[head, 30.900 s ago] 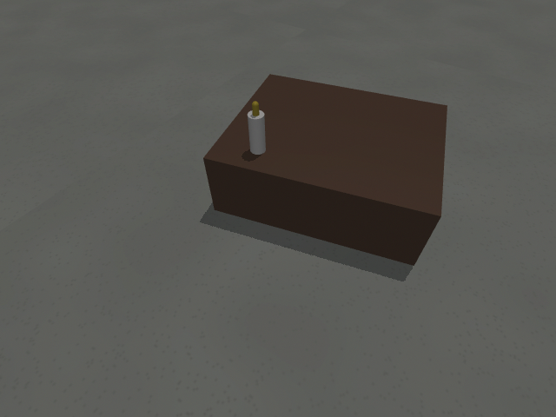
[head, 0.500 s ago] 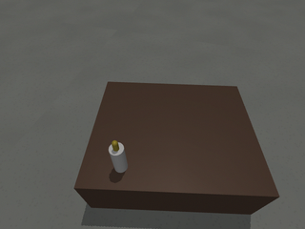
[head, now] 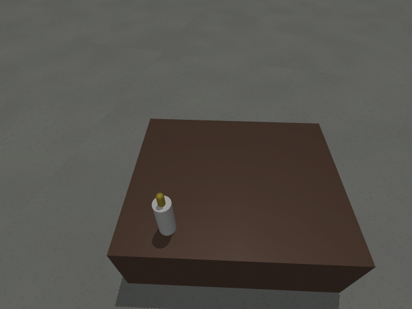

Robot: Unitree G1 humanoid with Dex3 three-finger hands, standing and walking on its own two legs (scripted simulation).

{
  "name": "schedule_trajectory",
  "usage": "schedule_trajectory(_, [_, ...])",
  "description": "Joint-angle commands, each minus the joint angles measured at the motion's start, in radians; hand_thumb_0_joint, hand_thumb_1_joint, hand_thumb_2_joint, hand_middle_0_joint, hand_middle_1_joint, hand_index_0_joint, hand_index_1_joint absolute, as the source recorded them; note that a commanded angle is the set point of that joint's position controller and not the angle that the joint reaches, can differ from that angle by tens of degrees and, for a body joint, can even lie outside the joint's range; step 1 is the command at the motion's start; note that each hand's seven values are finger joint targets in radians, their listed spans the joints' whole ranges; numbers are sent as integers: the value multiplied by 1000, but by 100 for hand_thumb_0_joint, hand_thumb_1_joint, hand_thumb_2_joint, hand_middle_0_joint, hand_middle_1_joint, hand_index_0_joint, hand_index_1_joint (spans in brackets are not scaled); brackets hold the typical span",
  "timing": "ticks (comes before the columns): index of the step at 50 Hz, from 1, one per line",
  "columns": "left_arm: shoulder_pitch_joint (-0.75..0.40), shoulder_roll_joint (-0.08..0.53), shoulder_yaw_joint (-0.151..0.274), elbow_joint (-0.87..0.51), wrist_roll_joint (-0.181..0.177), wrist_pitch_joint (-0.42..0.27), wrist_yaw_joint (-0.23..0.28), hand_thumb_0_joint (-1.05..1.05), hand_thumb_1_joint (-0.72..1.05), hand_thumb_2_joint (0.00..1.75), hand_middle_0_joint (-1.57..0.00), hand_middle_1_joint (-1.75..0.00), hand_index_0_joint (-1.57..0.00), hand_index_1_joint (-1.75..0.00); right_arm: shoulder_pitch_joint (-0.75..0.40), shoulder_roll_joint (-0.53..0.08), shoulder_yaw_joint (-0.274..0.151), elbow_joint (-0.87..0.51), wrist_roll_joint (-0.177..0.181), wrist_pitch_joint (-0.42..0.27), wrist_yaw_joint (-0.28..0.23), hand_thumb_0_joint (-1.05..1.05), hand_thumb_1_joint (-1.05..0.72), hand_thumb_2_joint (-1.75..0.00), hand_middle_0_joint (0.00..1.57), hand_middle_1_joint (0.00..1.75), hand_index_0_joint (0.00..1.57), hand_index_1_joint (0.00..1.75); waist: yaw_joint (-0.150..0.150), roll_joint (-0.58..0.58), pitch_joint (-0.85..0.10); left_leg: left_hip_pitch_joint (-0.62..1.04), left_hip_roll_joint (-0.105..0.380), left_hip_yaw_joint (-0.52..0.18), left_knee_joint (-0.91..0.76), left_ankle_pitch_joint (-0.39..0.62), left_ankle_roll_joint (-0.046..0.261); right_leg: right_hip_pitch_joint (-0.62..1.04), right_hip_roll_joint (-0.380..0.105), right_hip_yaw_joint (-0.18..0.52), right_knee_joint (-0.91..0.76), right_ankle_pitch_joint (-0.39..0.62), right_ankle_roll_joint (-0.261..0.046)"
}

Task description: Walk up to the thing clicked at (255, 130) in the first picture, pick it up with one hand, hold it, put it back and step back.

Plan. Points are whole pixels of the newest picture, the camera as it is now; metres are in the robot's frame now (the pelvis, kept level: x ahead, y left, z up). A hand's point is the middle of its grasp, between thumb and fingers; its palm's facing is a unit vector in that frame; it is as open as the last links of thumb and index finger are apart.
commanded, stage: stand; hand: left
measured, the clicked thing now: (163, 212) +0.51 +0.18 -0.33
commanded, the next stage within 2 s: step back in 1.52 s
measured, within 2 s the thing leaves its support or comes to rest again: neither
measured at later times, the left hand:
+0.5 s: hand out of the picture +0.08 +0.24 -0.16, palm faces -0.02 -0.94 -0.34, open 7.4 cm
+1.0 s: hand out of the picture +0.08 +0.24 -0.16, palm faces -0.02 -0.94 -0.34, open 7.4 cm
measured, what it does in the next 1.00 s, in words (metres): stands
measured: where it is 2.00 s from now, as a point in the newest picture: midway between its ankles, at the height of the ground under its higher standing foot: outside the picture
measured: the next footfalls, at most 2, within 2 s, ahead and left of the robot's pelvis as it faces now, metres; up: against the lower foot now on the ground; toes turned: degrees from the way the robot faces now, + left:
none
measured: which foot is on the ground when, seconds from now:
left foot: down 0.00-1.00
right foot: down 0.00-1.00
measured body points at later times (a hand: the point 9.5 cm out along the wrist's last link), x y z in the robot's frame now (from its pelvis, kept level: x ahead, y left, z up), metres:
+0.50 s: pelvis +0.02 -0.01 +0.00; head +0.03 -0.01 +0.45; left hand +0.08 +0.29 -0.13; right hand +0.08 -0.30 -0.14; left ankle +0.07 +0.12 -0.74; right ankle -0.03 -0.16 -0.74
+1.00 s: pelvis +0.02 -0.01 +0.00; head +0.03 -0.01 +0.45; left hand +0.08 +0.29 -0.13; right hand +0.09 -0.31 -0.13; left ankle +0.07 +0.12 -0.74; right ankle -0.03 -0.16 -0.74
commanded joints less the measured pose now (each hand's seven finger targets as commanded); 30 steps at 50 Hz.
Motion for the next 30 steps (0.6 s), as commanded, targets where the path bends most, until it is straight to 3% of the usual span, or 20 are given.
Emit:
schedule_trajectory(1, [-29,202,43,-50,3,-25,9,0,90,90,-20,-30,-20,-30,-53,-204,-36,-51,6,-21,-13,0,-90,-90,20,30,20,30,-9,9,-10,65,87,-126,-124,-147,27,-127,-55,67,-127,-58,-68])
schedule_trajectory(9, [-38,207,43,-32,-1,-23,9,0,90,90,-20,-30,-20,-30,-49,-208,-32,-35,8,-18,-12,0,-90,-90,20,30,20,30,-15,-21,12,77,86,-112,-114,-100,27,-149,-66,77,-154,-80,-68])
schedule_trajectory(11, [-43,212,48,-35,-5,-25,8,0,90,90,-20,-30,-20,-30,-37,-211,-32,-30,7,-22,-13,0,-90,-90,20,30,20,30,-15,-7,-28,96,87,-107,-106,-53,29,-110,-69,79,-143,-9,-69])
schedule_trajectory(14, [-48,208,47,-32,-7,-23,9,0,90,90,-20,-30,-20,-30,-48,-216,-29,-30,8,-24,-14,0,-90,-90,20,30,20,30,-12,-8,-17,85,89,-107,-115,-20,28,-102,-67,73,-136,21,-67])
schedule_trajectory(21, [-54,202,46,-29,-12,-21,10,0,90,90,-20,-30,-20,-30,-42,-218,-21,-19,12,-32,-21,0,-90,-90,20,30,20,30,-6,-14,-75,135,101,-89,-76,220,33,-46,-70,58,-103,210,-54])
schedule_trajectory(23, [-65,206,48,-30,-10,-18,9,0,90,90,-20,-30,-20,-30,-38,-219,-19,-13,11,-30,-23,0,-90,-90,20,30,20,30,-10,-12,-58,123,98,-90,-92,170,26,-58,-65,57,-109,160,-54])
schedule_trajectory(27, [-75,202,49,-31,-9,-15,10,0,90,90,-20,-30,-20,-30,-59,-220,-19,-12,10,-28,-24,0,-90,-90,20,30,20,30,-4,-16,-58,129,101,-89,-88,182,26,-56,-67,51,-117,169,-55])
schedule_trajectory(28, [-79,206,50,-29,-11,-14,10,0,90,90,-20,-30,-20,-30,-47,-221,-20,-8,11,-28,-24,0,-90,-90,20,30,20,30,-10,-22,-46,120,104,-92,-101,160,23,-58,-66,52,-118,130,-56])
schedule_trajectory(30, [-79,206,49,-32,-9,-17,9,0,90,90,-20,-30,-20,-30,-61,-221,-20,-11,10,-27,-22,0,-90,-90,20,30,20,30,-5,-20,-62,130,100,-87,-90,167,26,-49,-70,55,-129,166,-54])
